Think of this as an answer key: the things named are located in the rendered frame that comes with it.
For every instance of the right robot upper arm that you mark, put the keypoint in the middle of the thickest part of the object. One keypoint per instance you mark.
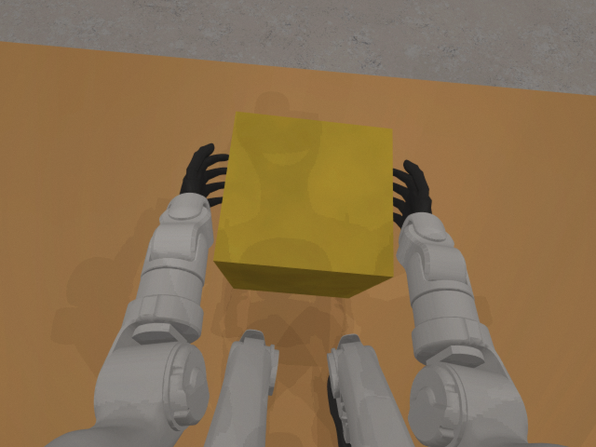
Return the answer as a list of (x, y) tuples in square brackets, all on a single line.
[(458, 406)]

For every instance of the robot left forearm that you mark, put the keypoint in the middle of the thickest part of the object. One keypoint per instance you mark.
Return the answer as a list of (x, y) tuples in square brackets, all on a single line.
[(167, 305)]

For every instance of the left robot upper arm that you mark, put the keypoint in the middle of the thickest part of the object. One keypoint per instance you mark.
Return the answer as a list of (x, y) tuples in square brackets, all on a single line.
[(147, 395)]

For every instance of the left robot thigh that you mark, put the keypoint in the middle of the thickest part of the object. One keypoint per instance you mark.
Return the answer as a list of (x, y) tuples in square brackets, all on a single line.
[(239, 419)]

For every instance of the right robot hand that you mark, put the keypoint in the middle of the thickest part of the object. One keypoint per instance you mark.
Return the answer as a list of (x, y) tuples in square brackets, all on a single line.
[(416, 196)]

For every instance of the robot right forearm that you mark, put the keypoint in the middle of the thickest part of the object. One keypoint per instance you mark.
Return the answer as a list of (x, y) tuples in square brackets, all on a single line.
[(447, 325)]

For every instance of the robot right foot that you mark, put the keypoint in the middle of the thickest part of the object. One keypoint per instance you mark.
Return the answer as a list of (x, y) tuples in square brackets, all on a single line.
[(336, 418)]

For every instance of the left robot hand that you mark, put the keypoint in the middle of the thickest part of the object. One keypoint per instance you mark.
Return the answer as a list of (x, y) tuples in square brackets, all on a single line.
[(197, 176)]

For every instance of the carton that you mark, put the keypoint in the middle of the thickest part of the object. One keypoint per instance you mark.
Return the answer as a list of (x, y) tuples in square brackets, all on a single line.
[(307, 207)]

